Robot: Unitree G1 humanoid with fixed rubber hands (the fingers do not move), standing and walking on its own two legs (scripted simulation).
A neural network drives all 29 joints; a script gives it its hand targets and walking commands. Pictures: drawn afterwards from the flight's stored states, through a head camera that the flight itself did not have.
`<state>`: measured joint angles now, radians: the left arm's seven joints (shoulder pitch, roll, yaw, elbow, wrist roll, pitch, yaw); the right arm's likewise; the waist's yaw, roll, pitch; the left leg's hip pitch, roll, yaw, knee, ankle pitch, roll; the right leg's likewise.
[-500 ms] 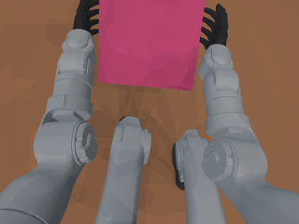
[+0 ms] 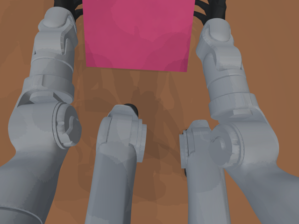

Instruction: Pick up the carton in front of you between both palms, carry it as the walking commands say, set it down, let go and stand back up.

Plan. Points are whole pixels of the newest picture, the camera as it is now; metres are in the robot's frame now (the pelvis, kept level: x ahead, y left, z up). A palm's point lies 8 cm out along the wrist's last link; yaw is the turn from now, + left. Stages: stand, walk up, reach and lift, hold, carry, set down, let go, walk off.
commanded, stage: set down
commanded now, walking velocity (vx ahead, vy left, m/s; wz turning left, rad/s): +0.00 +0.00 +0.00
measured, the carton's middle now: (141, 24) +0.51 +0.15 -0.25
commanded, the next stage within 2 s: none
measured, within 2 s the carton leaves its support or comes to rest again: rests again in 0.48 s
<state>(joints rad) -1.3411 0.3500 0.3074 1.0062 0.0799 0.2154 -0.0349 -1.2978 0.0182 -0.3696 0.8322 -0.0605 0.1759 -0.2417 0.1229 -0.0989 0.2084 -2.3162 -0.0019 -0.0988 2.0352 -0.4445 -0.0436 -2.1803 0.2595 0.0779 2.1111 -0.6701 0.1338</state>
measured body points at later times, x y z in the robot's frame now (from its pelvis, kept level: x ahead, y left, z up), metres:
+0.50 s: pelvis -0.01 +0.00 -0.01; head +0.35 +0.07 +0.25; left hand +0.50 +0.29 -0.19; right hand +0.55 -0.01 -0.18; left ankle +0.13 +0.14 -0.36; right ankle +0.09 -0.13 -0.36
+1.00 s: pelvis -0.01 +0.00 -0.02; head +0.36 +0.07 +0.22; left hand +0.47 +0.32 -0.23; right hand +0.54 -0.03 -0.22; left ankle +0.13 +0.14 -0.36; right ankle +0.09 -0.13 -0.36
